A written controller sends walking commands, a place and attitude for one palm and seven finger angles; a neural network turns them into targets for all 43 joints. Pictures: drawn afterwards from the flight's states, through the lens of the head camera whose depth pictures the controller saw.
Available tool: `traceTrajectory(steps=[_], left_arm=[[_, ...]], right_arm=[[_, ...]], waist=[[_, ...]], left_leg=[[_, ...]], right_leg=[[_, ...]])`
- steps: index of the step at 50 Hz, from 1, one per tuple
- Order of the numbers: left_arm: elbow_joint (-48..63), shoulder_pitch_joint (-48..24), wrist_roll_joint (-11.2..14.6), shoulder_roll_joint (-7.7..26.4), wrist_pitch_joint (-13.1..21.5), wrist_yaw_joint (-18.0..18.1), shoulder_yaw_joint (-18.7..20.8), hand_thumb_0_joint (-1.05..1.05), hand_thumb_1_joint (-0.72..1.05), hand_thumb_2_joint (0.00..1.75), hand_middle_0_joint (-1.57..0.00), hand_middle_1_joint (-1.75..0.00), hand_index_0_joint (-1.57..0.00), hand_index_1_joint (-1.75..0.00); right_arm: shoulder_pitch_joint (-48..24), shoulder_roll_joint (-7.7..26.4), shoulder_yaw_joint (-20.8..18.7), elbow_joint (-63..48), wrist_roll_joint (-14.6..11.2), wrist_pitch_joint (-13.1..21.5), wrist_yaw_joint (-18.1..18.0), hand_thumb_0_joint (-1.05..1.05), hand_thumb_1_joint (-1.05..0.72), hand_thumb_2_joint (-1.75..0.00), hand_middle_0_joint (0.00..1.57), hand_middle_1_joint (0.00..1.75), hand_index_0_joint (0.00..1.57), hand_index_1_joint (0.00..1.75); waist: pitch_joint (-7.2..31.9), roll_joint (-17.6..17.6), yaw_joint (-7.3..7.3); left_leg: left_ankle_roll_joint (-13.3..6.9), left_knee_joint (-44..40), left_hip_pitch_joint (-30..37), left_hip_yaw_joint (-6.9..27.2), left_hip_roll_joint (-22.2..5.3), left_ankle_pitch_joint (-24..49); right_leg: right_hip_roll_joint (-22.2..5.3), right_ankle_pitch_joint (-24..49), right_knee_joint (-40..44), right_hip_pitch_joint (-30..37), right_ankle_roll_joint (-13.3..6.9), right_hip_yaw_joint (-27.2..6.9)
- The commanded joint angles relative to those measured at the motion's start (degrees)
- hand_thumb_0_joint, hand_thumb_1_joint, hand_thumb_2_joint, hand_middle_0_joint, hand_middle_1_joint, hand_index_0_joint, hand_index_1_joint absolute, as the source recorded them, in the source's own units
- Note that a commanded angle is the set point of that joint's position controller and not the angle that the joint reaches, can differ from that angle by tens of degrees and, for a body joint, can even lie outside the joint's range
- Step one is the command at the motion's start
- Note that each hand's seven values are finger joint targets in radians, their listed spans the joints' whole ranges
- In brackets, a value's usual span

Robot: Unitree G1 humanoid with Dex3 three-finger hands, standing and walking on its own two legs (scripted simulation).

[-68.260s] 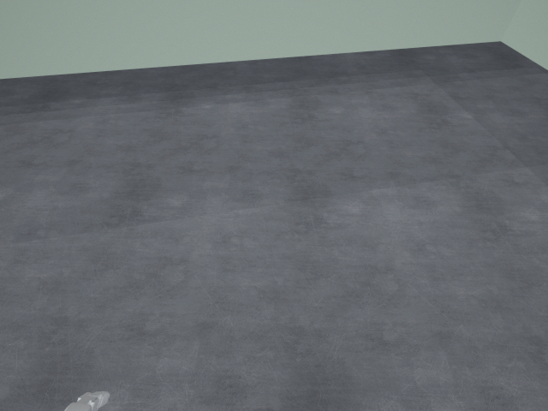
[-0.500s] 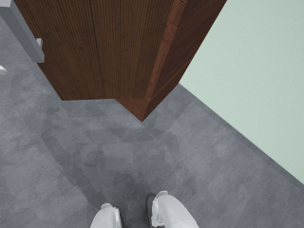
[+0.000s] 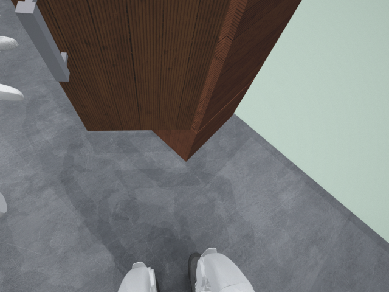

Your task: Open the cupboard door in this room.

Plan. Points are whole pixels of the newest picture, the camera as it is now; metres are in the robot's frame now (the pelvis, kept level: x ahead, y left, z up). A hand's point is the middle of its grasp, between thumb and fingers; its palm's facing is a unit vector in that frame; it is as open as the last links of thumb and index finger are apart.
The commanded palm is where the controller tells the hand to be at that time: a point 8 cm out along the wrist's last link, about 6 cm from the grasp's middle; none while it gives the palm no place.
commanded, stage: slide the fingers in behind the handle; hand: left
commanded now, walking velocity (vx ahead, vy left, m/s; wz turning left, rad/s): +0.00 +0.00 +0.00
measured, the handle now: (49, 38) +0.57 +0.22 +0.08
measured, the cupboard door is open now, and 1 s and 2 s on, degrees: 47 47 47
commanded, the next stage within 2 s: close the thumb around the handle in 1.68 s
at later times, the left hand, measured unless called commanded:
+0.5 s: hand (20, 58) +0.52 +0.25 +0.09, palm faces -0.04 -1.00 +0.00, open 14.0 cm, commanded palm +0.50 +0.29 +0.08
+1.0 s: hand (43, 59) +0.52 +0.22 +0.09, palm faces -0.04 -1.00 +0.00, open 14.0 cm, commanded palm +0.50 +0.26 +0.08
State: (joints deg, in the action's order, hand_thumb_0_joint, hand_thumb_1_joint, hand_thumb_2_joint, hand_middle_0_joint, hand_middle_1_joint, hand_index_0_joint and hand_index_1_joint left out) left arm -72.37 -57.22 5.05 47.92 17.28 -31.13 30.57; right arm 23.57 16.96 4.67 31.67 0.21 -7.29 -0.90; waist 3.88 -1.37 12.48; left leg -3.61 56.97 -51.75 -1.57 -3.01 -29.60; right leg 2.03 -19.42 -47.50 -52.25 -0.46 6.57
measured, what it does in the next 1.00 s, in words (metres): stands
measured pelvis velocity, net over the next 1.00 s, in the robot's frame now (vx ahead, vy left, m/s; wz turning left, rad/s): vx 0.00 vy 0.00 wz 0.00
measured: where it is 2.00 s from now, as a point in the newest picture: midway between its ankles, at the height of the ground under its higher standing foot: outside the picture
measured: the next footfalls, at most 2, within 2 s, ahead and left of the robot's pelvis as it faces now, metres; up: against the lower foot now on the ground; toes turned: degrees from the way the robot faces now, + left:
none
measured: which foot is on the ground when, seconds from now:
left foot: down 0.00-1.00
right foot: down 0.00-1.00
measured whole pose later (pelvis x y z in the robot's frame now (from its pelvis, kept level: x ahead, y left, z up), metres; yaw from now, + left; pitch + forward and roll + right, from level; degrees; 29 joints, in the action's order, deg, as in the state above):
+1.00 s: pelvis +0.00 +0.00 +0.00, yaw +0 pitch +23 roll -5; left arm -68.8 -56.3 5.3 37.3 19.1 -22.7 25.6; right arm 24.8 16.4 3.4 33.5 0.8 -6.8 0.4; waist 4.7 -2.0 12.2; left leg -3.5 56.2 -50.8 -2.1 -2.6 -29.0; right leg 1.7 -19.3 -47.9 -52.0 -0.6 5.9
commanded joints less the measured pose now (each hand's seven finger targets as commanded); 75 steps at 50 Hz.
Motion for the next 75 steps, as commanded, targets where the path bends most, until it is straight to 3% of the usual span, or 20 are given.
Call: traceTrajectory(steps=[1,6,8,11,18,19,23,29,36,43,47,51,54,57,60,64,66,69,73,75], left_arm=[[12.74,-22.98,2.00,16.98,3.84,-0.45,0.77,0.00,-0.50,0.30,-0.30,-1.20,-0.30,-1.20],[11.21,-23.31,2.01,16.74,3.42,-0.83,0.31,0.00,-0.50,0.30,-0.30,-1.20,-0.30,-1.20],[14.36,-24.15,2.18,15.83,4.00,-0.54,-0.16,0.00,-0.50,0.30,-0.30,-1.20,-0.30,-1.20],[11.81,-23.07,2.37,14.55,3.34,0.29,-0.51,0.00,-0.50,0.30,-0.30,-1.20,-0.30,-1.20],[13.65,-26.56,1.09,13.27,4.39,3.75,-1.49,0.00,-0.50,0.30,-0.30,-1.20,-0.30,-1.20],[12.32,-27.23,0.86,11.67,4.16,4.16,-2.88,0.00,-0.50,0.30,-0.30,-1.20,-0.30,-1.20],[13.24,-25.47,0.76,13.48,4.73,5.18,-0.56,0.00,-0.50,0.30,-0.30,-1.20,-0.30,-1.20],[12.96,-23.92,0.45,14.43,4.54,5.57,0.10,0.00,-0.50,0.30,-0.30,-1.20,-0.30,-1.20],[12.92,-25.31,1.64,7.33,4.38,5.83,-4.04,0.00,-0.50,0.30,-0.30,-1.20,-0.30,-1.20],[16.64,-24.31,1.39,6.99,5.94,7.71,-2.94,0.00,-0.50,0.30,-0.30,-1.20,-0.30,-1.20],[16.23,-22.59,1.65,3.77,5.38,8.74,-4.29,0.00,-0.50,0.30,-0.30,-1.20,-0.30,-1.20],[15.23,-22.02,1.07,5.30,5.36,9.88,-3.45,0.00,-0.50,0.30,-0.30,-1.20,-0.30,-1.20],[17.95,-22.72,1.15,5.11,6.77,10.20,-3.04,0.00,-0.50,0.30,-0.30,-1.20,-0.30,-1.20],[18.84,-20.50,2.21,2.14,7.26,9.86,-4.54,0.00,-0.50,0.30,-0.30,-1.20,-0.30,-1.20],[15.24,-21.07,2.20,0.69,6.03,10.14,-5.51,0.00,-0.50,0.30,-0.30,-1.20,-0.30,-1.20],[17.65,-21.84,2.04,-1.69,7.03,11.10,-6.65,0.00,-0.50,0.30,-0.30,-1.20,-0.30,-1.20],[15.55,-22.48,1.75,0.73,7.13,11.70,-5.17,0.00,-0.50,0.30,-0.30,-1.20,-0.30,-1.20],[14.54,-23.31,0.57,4.05,7.50,12.21,-3.18,0.00,-0.50,0.30,-0.30,-1.20,-0.30,-1.20],[15.98,-24.01,0.75,3.42,8.22,11.70,-3.93,0.00,-0.50,0.30,-0.30,-1.20,-0.30,-1.20],[14.02,-23.20,0.72,2.37,7.72,11.18,-5.10,0.00,-0.50,0.30,-0.30,-1.20,-0.30,-1.20]], right_arm=[[13.09,12.24,-4.64,-0.21,0.36,0.39,-1.13,0.00,-0.90,-0.90,0.20,0.30,0.20,0.30],[13.00,12.26,-4.41,0.16,0.28,0.56,-1.24,0.00,-0.90,-0.90,0.20,0.30,0.20,0.30],[13.24,12.10,-4.59,0.30,0.39,0.49,-1.09,0.00,-0.90,-0.90,0.20,0.30,0.20,0.30],[13.16,12.18,-4.51,0.33,0.39,0.50,-0.94,0.00,-0.90,-0.90,0.20,0.30,0.20,0.30],[13.53,11.90,-4.50,0.55,0.59,0.82,-0.88,0.00,-0.90,-0.90,0.20,0.30,0.20,0.30],[13.44,11.77,-4.40,0.91,0.58,0.86,-0.88,0.00,-0.90,-0.90,0.20,0.30,0.20,0.30],[13.92,11.87,-4.63,0.67,0.79,1.22,-0.64,0.00,-0.90,-0.90,0.20,0.30,0.20,0.30],[13.56,11.69,-4.48,-0.08,0.61,1.21,-0.55,0.00,-0.90,-0.90,0.20,0.30,0.20,0.30],[13.82,11.38,-4.89,0.68,0.57,1.18,-0.34,0.00,-0.90,-0.90,0.20,0.30,0.20,0.30],[14.17,10.92,-5.37,1.06,0.97,1.24,0.12,0.00,-0.90,-0.90,0.20,0.30,0.20,0.30],[13.73,10.68,-5.47,0.59,0.87,1.04,0.40,0.00,-0.90,-0.90,0.20,0.30,0.20,0.30],[12.99,10.48,-5.31,0.18,0.69,1.01,0.53,0.00,-0.90,-0.90,0.20,0.30,0.20,0.30],[13.05,10.25,-5.60,0.27,0.78,1.29,0.50,0.00,-0.90,-0.90,0.20,0.30,0.20,0.30],[12.61,10.00,-5.74,-0.06,0.64,1.38,0.67,0.00,-0.90,-0.90,0.20,0.30,0.20,0.30],[12.32,10.13,-5.70,0.72,0.51,1.31,0.67,0.00,-0.90,-0.90,0.20,0.30,0.20,0.30],[12.15,9.57,-5.90,0.72,0.72,1.87,0.80,0.00,-0.90,-0.90,0.20,0.30,0.20,0.30],[12.14,9.93,-5.74,1.16,0.65,1.85,0.69,0.00,-0.90,-0.90,0.20,0.30,0.20,0.30],[12.07,10.02,-5.55,1.00,0.69,2.19,0.45,0.00,-0.90,-0.90,0.20,0.30,0.20,0.30],[11.90,9.91,-5.53,0.56,0.66,2.60,0.38,0.00,-0.90,-0.90,0.20,0.30,0.20,0.30],[11.61,9.88,-5.40,0.69,0.43,2.56,0.26,0.00,-0.90,-0.90,0.20,0.30,0.20,0.30]], waist=[[29.36,-12.83,0.35],[28.22,-11.87,0.52],[30.74,-16.62,-0.19],[27.99,-11.40,0.56],[29.01,-14.76,0.51],[27.23,-14.27,1.33],[30.78,-13.33,0.20],[29.58,-11.95,-0.38],[27.25,-9.93,1.30],[32.64,-13.89,-0.31],[30.56,-11.98,-0.16],[28.44,-8.25,-0.31],[31.30,-12.10,-1.08],[31.66,-10.79,-1.15],[26.83,-7.33,-0.04],[30.02,-10.76,-0.71],[27.61,-7.11,-0.30],[28.26,-8.02,-0.90],[30.87,-9.15,-0.73],[28.64,-7.89,-0.32]], left_leg=[[3.08,-4.87,22.66,6.49,-0.06,39.96],[2.89,-4.95,20.54,6.58,0.14,37.15],[3.93,-5.00,25.35,7.26,-0.20,41.00],[3.09,-5.26,21.51,6.83,-0.04,36.28],[3.97,-5.97,23.97,7.80,-0.15,35.46],[4.01,-6.03,23.77,7.97,-0.19,34.59],[3.90,-5.72,23.75,7.61,-0.07,36.49],[3.01,-6.22,19.74,6.42,0.32,33.82],[2.75,-6.40,20.74,6.70,0.21,32.93],[4.24,-5.47,27.01,7.46,-0.14,42.47],[3.38,-5.69,24.85,6.66,0.16,40.62],[2.56,-6.48,19.82,5.68,0.73,35.21],[3.19,-6.22,23.36,5.89,0.58,38.97],[2.99,-6.32,23.91,5.77,0.57,40.45],[2.49,-6.95,20.48,5.46,0.69,34.57],[3.16,-6.57,24.18,5.84,0.76,37.86],[2.63,-6.79,20.37,5.50,0.96,34.01],[2.32,-6.77,17.83,5.06,1.44,31.17],[2.25,-6.43,18.91,4.80,1.46,31.85],[2.27,-6.65,18.24,4.98,1.38,30.73]], right_leg=[[1.94,19.77,0.93,12.45,-0.83,-3.34],[1.87,18.48,0.91,12.22,-0.82,-3.38],[1.89,17.80,0.72,10.00,-1.10,-2.96],[2.01,16.54,1.21,10.78,-0.89,-3.00],[1.80,13.56,0.98,8.25,-1.07,-2.70],[1.79,12.78,1.19,6.87,-1.00,-2.53],[1.84,15.39,0.73,10.02,-1.09,-2.88],[1.63,17.41,0.72,13.85,-1.07,-3.50],[1.71,16.00,1.36,11.10,-0.67,-3.34],[1.75,19.25,0.44,10.95,-1.08,-3.07],[1.71,19.87,0.78,12.04,-1.03,-3.22],[1.56,20.84,1.07,16.03,-0.82,-3.90],[1.42,21.97,0.74,15.73,-0.99,-4.00],[1.55,23.34,0.78,16.93,-1.13,-3.91],[1.41,20.62,1.50,15.59,-0.66,-3.83],[1.28,21.04,1.03,14.71,-0.89,-3.77],[1.25,20.42,1.21,16.00,-0.79,-4.13],[0.97,20.47,0.68,17.75,-0.97,-4.75],[0.93,21.43,0.49,18.51,-0.88,-5.12],[0.95,20.09,0.73,17.34,-0.77,-4.80]])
